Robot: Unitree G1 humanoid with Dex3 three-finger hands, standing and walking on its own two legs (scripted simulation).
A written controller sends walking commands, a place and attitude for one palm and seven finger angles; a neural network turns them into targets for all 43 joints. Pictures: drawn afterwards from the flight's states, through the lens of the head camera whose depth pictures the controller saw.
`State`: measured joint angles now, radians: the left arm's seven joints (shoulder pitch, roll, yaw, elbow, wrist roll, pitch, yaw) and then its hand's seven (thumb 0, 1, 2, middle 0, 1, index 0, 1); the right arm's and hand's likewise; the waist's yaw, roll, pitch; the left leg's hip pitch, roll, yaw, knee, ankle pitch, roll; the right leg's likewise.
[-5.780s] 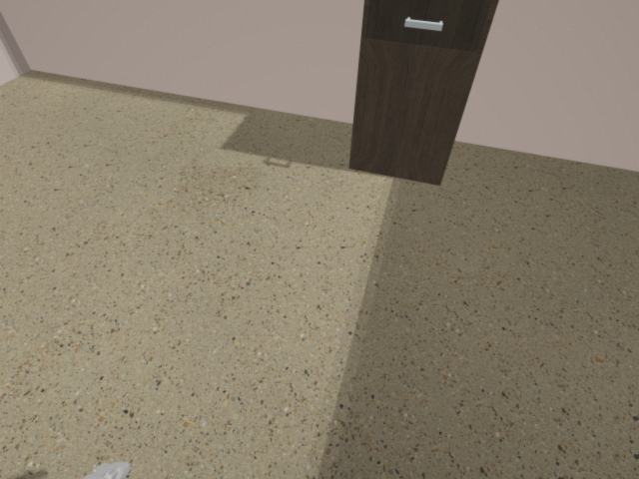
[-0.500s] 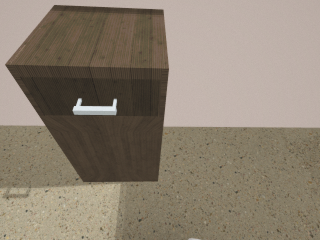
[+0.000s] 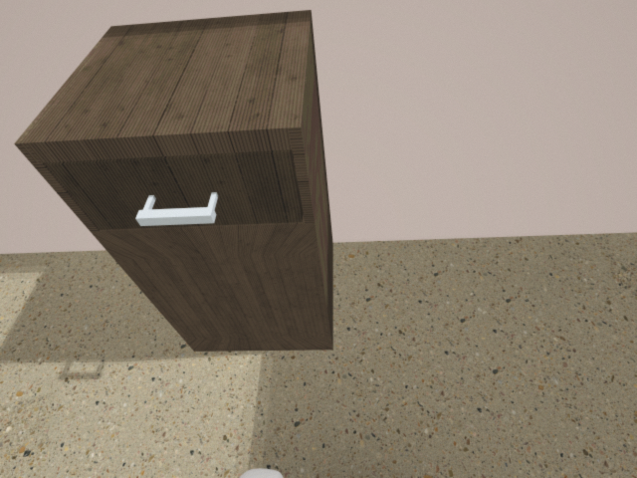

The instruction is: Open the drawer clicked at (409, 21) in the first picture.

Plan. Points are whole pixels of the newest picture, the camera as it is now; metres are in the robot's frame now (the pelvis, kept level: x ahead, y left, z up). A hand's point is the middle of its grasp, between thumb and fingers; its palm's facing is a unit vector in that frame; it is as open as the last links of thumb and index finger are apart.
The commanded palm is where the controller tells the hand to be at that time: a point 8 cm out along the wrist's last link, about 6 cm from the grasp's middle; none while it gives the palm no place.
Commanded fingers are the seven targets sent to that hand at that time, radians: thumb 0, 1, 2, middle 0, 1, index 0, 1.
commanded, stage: come to a stop and stand still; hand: left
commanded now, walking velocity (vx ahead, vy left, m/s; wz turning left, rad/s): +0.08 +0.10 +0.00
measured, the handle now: (179, 208) +0.54 +0.31 -0.03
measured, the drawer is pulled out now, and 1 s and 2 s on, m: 0.00 0.00 0.00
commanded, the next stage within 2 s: look again from close up in 1.12 s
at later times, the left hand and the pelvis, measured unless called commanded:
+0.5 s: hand out of the picture -0.01 +0.22 -0.18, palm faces +0.05 -0.98 -0.17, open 7.4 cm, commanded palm none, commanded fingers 0.00 0.90 0.90 -0.20 -0.30 -0.20 -0.30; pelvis +0.00 +0.04 +0.00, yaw -1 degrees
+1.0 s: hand out of the picture +0.06 +0.18 -0.18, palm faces +0.07 -0.97 -0.22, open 7.2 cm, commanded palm none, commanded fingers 0.00 0.90 0.90 -0.20 -0.30 -0.20 -0.30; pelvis +0.04 +0.00 -0.01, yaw +1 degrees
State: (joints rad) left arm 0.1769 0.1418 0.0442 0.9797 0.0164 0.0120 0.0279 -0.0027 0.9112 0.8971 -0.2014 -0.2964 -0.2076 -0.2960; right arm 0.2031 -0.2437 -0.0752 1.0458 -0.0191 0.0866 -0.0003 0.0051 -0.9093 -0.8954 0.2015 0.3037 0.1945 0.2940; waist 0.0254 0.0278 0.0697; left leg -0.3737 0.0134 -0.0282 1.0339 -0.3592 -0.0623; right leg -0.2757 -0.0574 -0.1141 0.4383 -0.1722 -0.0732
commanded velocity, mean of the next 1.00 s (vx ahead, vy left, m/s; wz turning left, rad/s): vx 0.04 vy -0.04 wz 0.00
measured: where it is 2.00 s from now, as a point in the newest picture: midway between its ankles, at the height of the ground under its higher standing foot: outside the picture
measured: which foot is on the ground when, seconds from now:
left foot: up 0.00-0.26, down 0.28-1.00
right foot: down 0.00-0.28, up 0.30-0.58, down 0.60-1.00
